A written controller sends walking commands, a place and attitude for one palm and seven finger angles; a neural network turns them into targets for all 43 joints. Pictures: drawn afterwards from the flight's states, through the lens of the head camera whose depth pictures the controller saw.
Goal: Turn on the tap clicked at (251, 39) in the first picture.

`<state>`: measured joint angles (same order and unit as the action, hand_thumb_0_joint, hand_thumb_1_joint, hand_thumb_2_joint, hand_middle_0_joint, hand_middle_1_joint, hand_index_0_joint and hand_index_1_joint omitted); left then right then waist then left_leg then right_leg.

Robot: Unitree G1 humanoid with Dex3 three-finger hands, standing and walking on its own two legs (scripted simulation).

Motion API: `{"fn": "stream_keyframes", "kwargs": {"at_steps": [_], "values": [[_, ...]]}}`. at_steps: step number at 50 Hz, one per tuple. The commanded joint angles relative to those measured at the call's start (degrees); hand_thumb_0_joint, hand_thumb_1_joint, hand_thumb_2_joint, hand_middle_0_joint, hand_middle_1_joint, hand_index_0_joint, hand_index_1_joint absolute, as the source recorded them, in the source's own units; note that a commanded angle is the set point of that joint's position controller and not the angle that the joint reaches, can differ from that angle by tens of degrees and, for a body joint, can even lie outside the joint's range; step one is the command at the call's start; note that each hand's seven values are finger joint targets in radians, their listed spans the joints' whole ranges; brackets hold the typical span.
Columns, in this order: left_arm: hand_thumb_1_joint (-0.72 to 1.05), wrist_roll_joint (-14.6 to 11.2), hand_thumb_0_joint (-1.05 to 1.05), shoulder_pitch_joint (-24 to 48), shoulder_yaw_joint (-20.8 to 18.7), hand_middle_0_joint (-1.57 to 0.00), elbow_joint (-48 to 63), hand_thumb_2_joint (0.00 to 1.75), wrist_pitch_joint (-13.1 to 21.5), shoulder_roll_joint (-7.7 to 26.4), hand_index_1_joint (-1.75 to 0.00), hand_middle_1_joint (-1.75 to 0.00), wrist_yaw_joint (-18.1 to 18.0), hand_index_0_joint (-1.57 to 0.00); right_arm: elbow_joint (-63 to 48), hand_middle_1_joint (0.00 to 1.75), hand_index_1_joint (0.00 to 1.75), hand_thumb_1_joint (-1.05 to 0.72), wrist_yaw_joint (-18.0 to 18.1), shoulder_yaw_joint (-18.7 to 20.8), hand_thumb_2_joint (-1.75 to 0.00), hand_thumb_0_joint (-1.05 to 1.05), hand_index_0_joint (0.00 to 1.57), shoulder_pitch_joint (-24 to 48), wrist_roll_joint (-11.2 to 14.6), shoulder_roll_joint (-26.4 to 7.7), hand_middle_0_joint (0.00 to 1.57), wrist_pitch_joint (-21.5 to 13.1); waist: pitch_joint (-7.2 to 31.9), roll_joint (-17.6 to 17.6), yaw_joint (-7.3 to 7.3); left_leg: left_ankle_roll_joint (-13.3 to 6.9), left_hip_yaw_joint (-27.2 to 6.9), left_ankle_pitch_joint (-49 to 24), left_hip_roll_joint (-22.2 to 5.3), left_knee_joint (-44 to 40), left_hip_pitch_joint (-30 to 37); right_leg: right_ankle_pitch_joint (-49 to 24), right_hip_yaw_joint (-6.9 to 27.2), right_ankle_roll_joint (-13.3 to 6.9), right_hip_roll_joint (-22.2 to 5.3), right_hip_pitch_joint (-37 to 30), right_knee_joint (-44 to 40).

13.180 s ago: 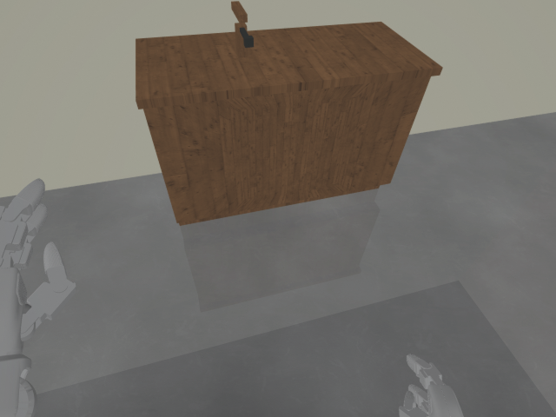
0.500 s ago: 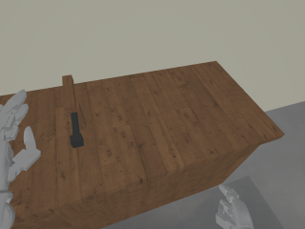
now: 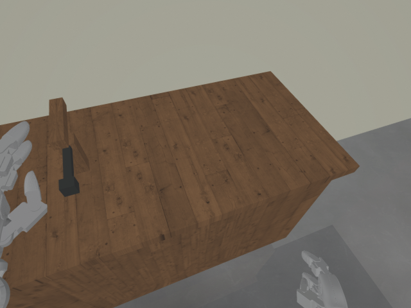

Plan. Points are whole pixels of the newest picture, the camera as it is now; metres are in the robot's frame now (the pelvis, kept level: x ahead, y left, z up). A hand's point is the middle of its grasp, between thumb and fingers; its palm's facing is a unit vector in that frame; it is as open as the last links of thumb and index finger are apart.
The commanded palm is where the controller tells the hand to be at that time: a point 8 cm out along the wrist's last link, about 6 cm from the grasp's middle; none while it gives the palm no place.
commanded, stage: shuffle to correct the standing spot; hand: left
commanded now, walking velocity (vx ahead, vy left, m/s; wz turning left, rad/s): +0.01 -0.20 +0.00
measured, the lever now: (69, 186) +0.32 +0.30 +0.03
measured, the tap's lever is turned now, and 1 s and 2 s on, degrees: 0 0 0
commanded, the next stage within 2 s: come to a stop and stand still in 0.20 s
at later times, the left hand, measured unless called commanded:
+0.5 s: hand (118, 206) +0.23 +0.15 +0.16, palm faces +0.28 -0.84 -0.46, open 7.4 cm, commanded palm +0.17 +0.20 +0.17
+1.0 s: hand (150, 231) +0.20 +0.10 +0.15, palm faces +0.39 -0.81 -0.43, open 7.4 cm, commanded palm +0.14 +0.13 +0.17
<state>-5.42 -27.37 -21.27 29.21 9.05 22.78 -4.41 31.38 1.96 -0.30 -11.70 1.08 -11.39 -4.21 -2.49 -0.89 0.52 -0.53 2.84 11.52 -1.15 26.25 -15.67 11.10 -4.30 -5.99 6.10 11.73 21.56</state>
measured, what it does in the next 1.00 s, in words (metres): steps to the right: left foot, then right foot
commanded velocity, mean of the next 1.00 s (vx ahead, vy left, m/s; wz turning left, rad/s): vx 0.01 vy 0.05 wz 0.00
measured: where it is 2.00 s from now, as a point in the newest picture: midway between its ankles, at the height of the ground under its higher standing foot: outside the picture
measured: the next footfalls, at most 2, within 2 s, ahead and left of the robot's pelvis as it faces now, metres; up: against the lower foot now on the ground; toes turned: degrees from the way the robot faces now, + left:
left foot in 0.58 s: +0.06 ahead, -0.04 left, +0.00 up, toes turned +2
right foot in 0.74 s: +0.04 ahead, -0.26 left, +0.00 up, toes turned -4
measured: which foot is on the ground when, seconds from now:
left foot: down 0.00-0.40, up 0.42-0.56, down 0.58-1.00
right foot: down 0.00-0.54, up 0.56-0.72, down 0.74-1.00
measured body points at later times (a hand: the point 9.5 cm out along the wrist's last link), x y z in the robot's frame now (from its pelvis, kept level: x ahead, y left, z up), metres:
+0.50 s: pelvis +0.00 -0.08 +0.00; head +0.04 -0.09 +0.44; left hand +0.21 +0.19 +0.18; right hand +0.16 -0.32 -0.10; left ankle +0.01 +0.07 -0.72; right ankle +0.01 -0.06 -0.74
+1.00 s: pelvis -0.02 -0.15 -0.03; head +0.02 -0.12 +0.42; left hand +0.17 +0.14 +0.18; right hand +0.12 -0.41 -0.10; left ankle +0.00 -0.04 -0.74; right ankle +0.01 -0.32 -0.74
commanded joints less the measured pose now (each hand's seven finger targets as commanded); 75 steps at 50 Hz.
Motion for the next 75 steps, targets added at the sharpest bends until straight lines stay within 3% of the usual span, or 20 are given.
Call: {"fn": "stream_keyframes", "kwargs": {"at_steps": [1,10,14,16,21,25,26,28,30,31,36,41,47,50,57,58,59,61,68,75], "values": [[0.90,-0.38,0.00,4.20,-5.93,-0.20,11.87,0.90,2.73,9.33,-0.30,-0.30,-1.30,-0.20,-8.59,0.30,0.30,-0.90,0.84,3.35,-0.90,0.00,0.20,5.41,0.51,-7.55,0.20,-3.03,9.14,4.14,-0.39,-1.47,-7.36,-1.82,-7.12,-1.52,5.11,-6.75,10.00,4.65,-10.02,0.82,-3.76],[0.90,-0.72,0.00,4.70,-6.27,-0.20,10.81,0.90,1.83,9.51,-0.30,-0.30,-1.82,-0.20,-7.79,0.30,0.30,-0.90,0.59,3.87,-0.90,0.00,0.20,3.80,0.99,-7.32,0.20,-2.61,7.04,-3.45,-0.92,-1.48,-0.43,4.41,-2.36,5.45,5.49,-7.94,13.31,10.74,-12.29,4.47,-9.23],[0.90,-0.46,0.00,5.46,-7.40,-0.20,12.29,0.90,2.54,10.23,-0.30,-0.30,-1.73,-0.20,-7.44,0.30,0.30,-0.90,0.88,4.40,-0.90,0.00,0.20,4.55,0.42,-8.29,0.20,-2.35,7.87,7.94,-1.49,-5.40,-3.99,-5.64,-9.20,-5.20,11.19,-22.62,4.62,18.67,-4.73,4.56,6.74],[0.90,0.23,0.00,5.25,-6.56,-0.20,13.46,0.90,2.33,9.52,-0.30,-0.30,-1.27,-0.20,-9.43,0.30,0.30,-0.90,0.67,4.07,-0.90,0.00,0.20,7.96,-0.75,-7.65,0.20,-1.73,8.82,19.91,0.30,-8.00,-13.00,-14.59,-17.06,-4.17,3.91,-2.68,8.46,11.17,-7.50,1.31,16.97],[0.90,1.11,0.00,-2.58,-9.23,-0.20,12.61,0.90,2.09,11.38,-0.30,-0.30,-2.46,-0.20,-8.68,0.30,0.30,-0.90,-0.27,3.60,-0.90,0.00,0.20,2.69,0.87,-6.45,0.20,-1.36,6.80,-4.39,-0.91,-0.48,-1.19,9.37,2.40,16.37,-5.82,-19.35,20.90,8.56,-16.89,-6.80,-10.49],[0.90,-0.16,0.00,-0.40,-10.22,-0.20,9.44,0.90,3.44,11.59,-0.30,-0.30,-3.51,-0.20,-4.55,0.30,0.30,-0.90,-0.60,4.13,-0.90,0.00,0.20,4.87,2.78,-5.47,0.20,-2.89,8.41,-12.09,-3.40,-1.57,10.96,12.90,5.91,0.77,8.45,-70.77,0.00,38.55,-5.99,-9.91,-2.28],[0.90,-0.72,0.00,0.87,-8.16,-0.20,8.50,0.90,3.28,11.05,-0.30,-0.30,-3.91,-0.20,-2.53,0.30,0.30,-0.90,-0.38,4.31,-0.90,0.00,0.20,4.39,2.20,-6.56,0.20,-3.20,9.97,0.92,-6.51,-5.74,7.54,1.71,0.38,-9.94,16.39,-74.93,-1.41,34.52,-4.39,-4.45,20.90],[0.90,1.91,0.00,-2.55,-8.59,-0.20,13.18,0.90,3.78,9.82,-0.30,-0.30,-4.81,-0.20,-10.86,0.30,0.30,-0.90,-1.10,4.31,-0.90,0.00,0.20,10.55,-2.43,-5.76,0.20,-1.67,11.62,33.89,-1.24,-19.16,-23.33,-20.30,-23.53,-7.25,1.34,14.50,18.02,9.95,-3.92,5.34,76.82],[0.90,4.09,0.00,10.33,-5.26,-0.20,16.29,0.90,2.90,10.63,-0.30,-0.30,-1.78,-0.20,-8.42,0.30,0.30,-0.90,-2.19,5.03,-0.90,0.00,0.20,9.56,-0.97,-7.16,0.20,-1.67,3.89,10.32,-1.11,-8.88,-13.48,-12.68,-16.36,-6.68,-0.94,16.93,16.08,-7.86,-4.67,18.28,66.49],[0.90,1.69,0.00,5.14,-6.88,-0.20,12.42,0.90,3.24,8.59,-0.30,-0.30,-1.55,-0.20,-7.67,0.30,0.30,-0.90,-1.50,5.44,-0.90,0.00,0.20,6.56,-0.14,-7.99,0.20,-2.23,3.52,3.46,-0.93,-9.46,-10.89,-9.97,-15.77,-3.09,4.12,19.24,14.61,3.79,-6.35,25.00,56.62],[0.90,2.52,0.00,-0.55,-12.35,-0.20,12.78,0.90,3.74,13.26,-0.30,-0.30,-2.92,-0.20,-8.00,0.30,0.30,-0.90,0.08,3.62,-0.90,0.00,0.20,-0.28,2.17,-6.87,0.20,-2.91,7.64,0.03,-1.48,-3.59,-4.42,6.88,-3.03,17.10,-6.79,-6.80,-2.23,6.81,-8.12,-5.03,2.95],[0.90,2.96,0.00,6.70,-10.09,-0.20,19.11,0.90,4.71,12.32,-0.30,-0.30,-4.45,-0.20,-7.22,0.30,0.30,-0.90,-0.65,5.23,-0.90,0.00,0.20,2.97,1.52,-8.09,0.20,-4.28,5.02,-14.87,-1.42,0.25,-8.47,15.33,-1.10,39.93,-12.21,-13.35,30.38,-6.68,-31.40,4.22,-2.06],[0.90,2.88,0.00,-0.59,-11.97,-0.20,19.12,0.90,7.38,10.94,-0.30,-0.30,-6.28,-0.20,-5.35,0.30,0.30,-0.90,0.79,4.48,-0.90,0.00,0.20,2.84,1.03,-5.85,0.20,-4.29,8.22,3.52,-2.33,-1.02,-2.49,-0.61,-0.11,-1.13,5.97,-6.23,5.66,1.96,-17.33,4.65,16.32],[0.90,3.59,0.00,0.97,-11.40,-0.20,21.59,0.90,8.45,11.84,-0.30,-0.30,-6.02,-0.20,-6.35,0.30,0.30,-0.90,0.41,5.07,-0.90,0.00,0.20,2.23,0.26,-6.69,0.20,-6.36,8.52,24.79,-2.04,-7.96,-18.04,-23.96,-10.56,-3.92,11.78,19.98,0.92,5.43,-8.56,16.54,34.37],[0.90,2.75,0.00,-0.67,-7.66,-0.20,10.10,0.90,6.34,7.27,-0.30,-0.30,-4.40,-0.20,-5.71,0.30,0.30,-0.90,-1.41,3.97,-0.90,0.00,0.20,0.65,1.69,-7.60,0.20,-5.65,7.71,6.52,-1.29,-3.48,-10.03,-10.56,-5.83,7.23,-0.10,-6.57,-0.86,3.85,-9.28,-4.72,-1.76],[0.90,7.45,0.00,51.15,-37.32,-0.20,17.11,0.90,10.69,49.86,-0.30,-0.30,-4.31,-0.20,-3.41,0.30,0.30,-0.90,-0.36,3.42,-0.90,0.00,0.20,-1.37,-3.34,-7.26,0.20,-9.18,4.51,-9.38,4.22,-0.82,1.09,-6.02,-1.18,19.68,-9.20,-23.72,12.39,4.31,-14.04,-4.04,-3.71],[0.90,3.08,0.00,18.14,-16.74,-0.20,-14.45,0.90,8.24,17.60,-0.30,-0.30,-1.95,-0.20,-2.33,0.30,0.30,-0.90,-0.32,1.47,-0.90,0.00,0.20,1.01,-2.20,-2.52,0.20,-9.87,11.28,-11.87,1.36,0.80,-3.98,6.13,3.65,22.54,-11.57,-38.17,20.86,-3.59,-22.44,-10.84,2.73],[0.90,1.17,0.00,8.23,-8.88,-0.20,-13.35,0.90,8.75,6.60,-0.30,-0.30,-2.53,-0.20,-4.43,0.30,0.30,-0.90,-1.24,3.76,-0.90,0.00,0.20,-0.11,1.13,-6.37,0.20,-10.22,12.00,-11.33,1.88,0.46,-5.73,9.02,-0.52,12.61,-9.01,-43.59,18.63,-4.17,-24.76,-17.07,4.90],[0.90,2.29,0.00,7.82,-0.96,-0.20,3.75,0.90,8.09,6.23,-0.30,-0.30,-1.34,-0.20,-7.29,0.30,0.30,-0.90,-2.01,2.22,-0.90,0.00,0.20,5.26,0.46,-7.59,0.20,-7.95,2.85,-2.39,1.83,-2.75,-8.74,8.35,-4.61,-5.93,-0.44,16.37,8.56,4.61,-12.21,4.95,1.36],[0.90,5.03,0.00,24.20,-6.19,-0.20,13.80,0.90,10.20,12.13,-0.30,-0.30,-3.10,-0.20,-8.21,0.30,0.30,-0.90,-0.75,1.92,-0.90,0.00,0.20,5.11,-0.56,-6.48,0.20,-8.89,5.78,12.65,1.72,-3.45,-8.47,22.94,-3.78,-9.32,-7.91,12.20,6.98,3.52,-7.73,-4.12,6.00]]}}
